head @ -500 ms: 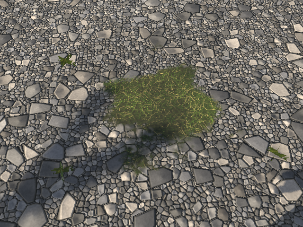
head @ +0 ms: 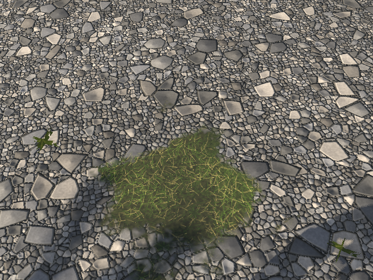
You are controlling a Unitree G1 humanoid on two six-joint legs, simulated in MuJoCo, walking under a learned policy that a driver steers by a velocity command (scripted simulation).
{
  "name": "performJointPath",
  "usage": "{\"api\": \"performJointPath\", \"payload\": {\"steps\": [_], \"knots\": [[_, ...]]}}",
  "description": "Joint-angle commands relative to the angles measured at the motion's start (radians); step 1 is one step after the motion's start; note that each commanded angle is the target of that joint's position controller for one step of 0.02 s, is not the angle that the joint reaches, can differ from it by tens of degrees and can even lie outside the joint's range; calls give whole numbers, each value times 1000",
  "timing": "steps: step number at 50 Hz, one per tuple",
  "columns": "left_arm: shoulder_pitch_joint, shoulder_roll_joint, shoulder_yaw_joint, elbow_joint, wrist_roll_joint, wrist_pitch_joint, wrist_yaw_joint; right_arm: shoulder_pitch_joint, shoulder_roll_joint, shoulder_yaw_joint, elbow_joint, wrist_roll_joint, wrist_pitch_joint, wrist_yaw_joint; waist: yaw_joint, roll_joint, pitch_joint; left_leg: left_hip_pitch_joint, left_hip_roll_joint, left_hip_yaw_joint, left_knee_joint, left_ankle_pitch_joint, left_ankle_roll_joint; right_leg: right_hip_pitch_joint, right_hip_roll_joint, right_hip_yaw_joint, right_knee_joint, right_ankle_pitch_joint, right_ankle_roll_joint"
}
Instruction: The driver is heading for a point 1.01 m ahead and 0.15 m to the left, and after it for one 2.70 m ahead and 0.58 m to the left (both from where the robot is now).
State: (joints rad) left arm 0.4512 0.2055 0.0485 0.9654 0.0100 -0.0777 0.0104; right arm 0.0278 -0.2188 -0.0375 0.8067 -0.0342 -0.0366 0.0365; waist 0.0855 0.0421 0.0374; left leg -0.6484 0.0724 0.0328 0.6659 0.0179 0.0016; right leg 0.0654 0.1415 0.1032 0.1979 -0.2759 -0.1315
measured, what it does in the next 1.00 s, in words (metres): walks ahead: left foot, then right foot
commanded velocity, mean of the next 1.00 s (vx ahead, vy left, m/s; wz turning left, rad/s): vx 0.50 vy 0.00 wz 0.07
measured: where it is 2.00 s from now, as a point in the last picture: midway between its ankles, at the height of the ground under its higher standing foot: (193, 168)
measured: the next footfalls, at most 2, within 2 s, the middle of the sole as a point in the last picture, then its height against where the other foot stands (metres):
left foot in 0.12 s outside the picture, level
right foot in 0.66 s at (246, 264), level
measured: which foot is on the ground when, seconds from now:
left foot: up 0.00-0.10, down 0.12-0.66, up 0.68-1.00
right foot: down 0.00-0.12, up 0.14-0.64, down 0.66-1.00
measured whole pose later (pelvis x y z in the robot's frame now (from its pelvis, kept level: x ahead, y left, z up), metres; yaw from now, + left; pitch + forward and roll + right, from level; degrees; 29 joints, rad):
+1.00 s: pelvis +0.54 -0.03 +0.01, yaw +8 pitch +0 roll -1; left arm 0.40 0.20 0.05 0.98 0.02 -0.11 0.01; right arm 0.19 -0.24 -0.06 0.89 -0.03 -0.01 0.05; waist 0.02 0.05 0.03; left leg -0.67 0.09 0.01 0.93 -0.05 0.05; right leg 0.00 0.05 -0.23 0.22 -0.24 -0.07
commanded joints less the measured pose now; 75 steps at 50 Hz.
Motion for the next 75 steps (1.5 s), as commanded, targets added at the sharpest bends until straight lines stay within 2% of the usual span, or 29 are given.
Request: {"api": "performJointPath", "payload": {"steps": [1, 3, 5, 6, 7, 8, 9, 11, 16, 27, 30, 32, 33, 34, 35, 37, 39, 44, 54, 59, 60, 61, 62, 63, 65, 66, 68, 71, 75], "knots": [[89, 144, 23, -12, 11, -8, 15, -159, -64, -3, -118, 9, -28, 2, 9, -111, 44, -17, -45, 29, -87, -37, 37, 63, -300, 115, 44, 711, -48], [44, 166, 24, -18, 14, -14, 18, -45, -89, -12, -91, 13, -35, -9, -57, -128, 2, 165, -94, 39, -138, -114, 76, 52, -302, 89, 137, 949, -25], [14, 180, 25, -17, 14, -17, 10, 222, -134, -35, -12, 12, -47, -34, -179, -110, -133, 485, -112, 32, -219, -99, 125, -1, -265, 51, 430, 1020, -6], [11, 143, 14, -43, 5, -22, 4, 386, -192, -51, 16, -13, -53, -50, -237, -41, -249, 740, 64, -150, -209, -176, 174, -180, -221, 29, 685, 722, 1], [160, 46, -1, -42, -41, -16, -2, 439, -288, -78, 26, -32, -47, -44, -173, 203, -372, 1009, 354, -640, -254, -161, 345, -528, -27, -61, 1087, -72, 54], [113, 155, 20, -33, -5, -13, 4, 382, -206, -65, 31, 10, -33, -28, -160, 62, -316, 917, 333, -758, -358, -244, 339, -629, -52, 3, 1169, -192, 36], [14, 147, 21, -60, 5, -12, 1, 272, -151, -50, 15, 19, -33, -24, -122, 7, -138, 753, 296, -581, -387, -266, 309, -667, -104, 8, 1142, -105, 36], [-61, 113, 15, -77, 15, -4, -12, 224, -86, -30, 26, 11, -46, -23, -90, -32, -28, 574, 200, -380, -441, -117, 249, -634, -164, -12, 1040, -42, 41], [-91, 68, 5, -92, 33, 33, -40, 312, -102, -29, 94, 26, -75, -23, -49, 24, -12, 490, 126, -206, -519, 28, 224, -622, -213, -77, 901, 30, 83], [-486, 64, -16, -218, 15, 25, -43, 473, -124, -28, 158, 20, -66, -32, -141, 36, 46, 657, 126, -105, -506, 183, 188, -654, -201, -164, 413, 239, 95], [-453, 85, -6, -217, 18, 15, -36, 452, -142, -32, 165, 14, -59, -42, -106, 41, 33, 715, 155, -100, -415, 350, 169, -563, -168, -170, 345, 136, 53], [-230, 115, 15, -142, 29, -1, -21, 434, -141, -30, 167, 18, -51, -43, -9, 5, -82, 671, 105, -60, -147, 497, 138, -265, -117, -186, 245, 140, 13], [-53, 178, 35, -104, 52, -14, -8, 424, -113, -19, 142, 27, -52, -41, 56, -62, -201, 492, 57, -33, 104, 263, 119, -1, -268, -29, 231, 83, -31], [26, 286, 61, -97, 69, -12, -4, 529, 1, 6, 113, 65, -50, -36, 22, -285, -328, 136, -106, 46, 463, -364, 71, 278, -571, 414, 156, -13, -137], [-16, 247, 58, -101, 28, 4, -11, 506, -112, -24, 134, 38, -41, -45, 15, -188, -309, 51, -104, -65, 579, -517, 86, 192, -582, 531, 76, -71, -147], [-183, 123, 25, -121, 16, -3, -19, 388, -93, -26, 112, 30, -40, -35, -45, -96, -71, 45, -14, -94, 538, -364, 93, -74, -489, 246, 5, -29, -83], [-206, 79, 12, -104, 13, -18, -10, 385, -73, -29, 119, 9, -16, -22, -89, -124, -9, 110, 19, -88, 471, -310, 81, -198, -412, 78, -45, 86, -18], [-126, 102, 19, -67, 1, -48, -2, 296, -43, -32, 87, 5, 20, 2, -106, -101, 11, 13, 32, -63, 443, -177, 58, -177, -387, -104, -75, 298, 0], [17, 120, 15, -2, 8, -31, 19, -23, -22, -5, -40, 1, 16, 25, -42, -104, 75, -1, -17, 94, 15, -33, 87, -13, -390, -313, -18, 616, 30], [-15, 186, 31, -4, 16, 2, 33, 145, -77, -33, -9, -3, 15, 11, -139, -156, -51, 255, -151, 154, -51, -271, 194, 72, -418, -370, 358, 1131, 27], [-26, 195, 35, -13, 13, 10, 28, 261, -105, -49, 25, -8, 7, 4, -191, -135, -116, 413, -176, 134, -125, -266, 223, 8, -413, -374, 554, 1030, 33], [-46, 184, 32, -40, 8, 11, 21, 398, -180, -79, 60, -22, 2, -10, -259, -49, -195, 646, -64, -45, -204, -318, 277, -193, -380, -381, 848, 727, 62], [-37, 81, 17, -120, -6, -1, 0, 352, -290, -108, 33, -6, 13, -19, -178, 225, -265, 961, 237, -617, -287, -280, 438, -678, -137, -331, 1258, -220, 134], [-153, 156, 27, -156, 5, -16, -7, 379, -291, -107, 27, 15, 26, -22, -218, 28, -272, 946, 267, -726, -380, -222, 463, -809, -132, -99, 1320, -206, 127], [-181, 134, 17, -168, -7, -37, -10, 287, -190, -81, 39, 25, 21, -34, -133, -87, -53, 691, 216, -491, -419, -71, 376, -795, -233, -72, 1141, -62, 117], [-182, 131, 19, -168, 8, -26, -8, 250, -160, -70, 37, 27, 11, -38, -94, -101, -20, 604, 157, -413, -427, 10, 337, -737, -257, -64, 1060, -56, 126], [-140, 120, 18, -158, 36, 16, -10, 220, -142, -58, 24, 34, -11, -39, -53, -78, -21, 510, 98, -318, -432, 202, 314, -636, -259, -72, 987, -54, 153], [-167, 102, 13, -182, 32, 46, -10, 263, -192, -67, 31, 33, -27, -34, -44, -53, -28, 470, 49, -230, -383, 555, 287, -621, -235, -107, 883, -9, 186], [-285, 108, 6, -235, 23, 56, -8, 323, -192, -65, 29, 34, -6, -39, -91, 20, -58, 521, 0, -204, -323, 640, 206, -653, -202, -125, 728, 112, 190]]}}
Velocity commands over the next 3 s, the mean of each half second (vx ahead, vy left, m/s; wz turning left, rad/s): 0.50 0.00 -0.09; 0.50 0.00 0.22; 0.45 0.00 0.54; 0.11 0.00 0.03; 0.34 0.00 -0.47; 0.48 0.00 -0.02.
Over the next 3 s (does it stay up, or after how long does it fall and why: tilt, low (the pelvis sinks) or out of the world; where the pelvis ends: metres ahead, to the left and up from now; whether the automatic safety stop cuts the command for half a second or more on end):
stays up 1.25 0.07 0.00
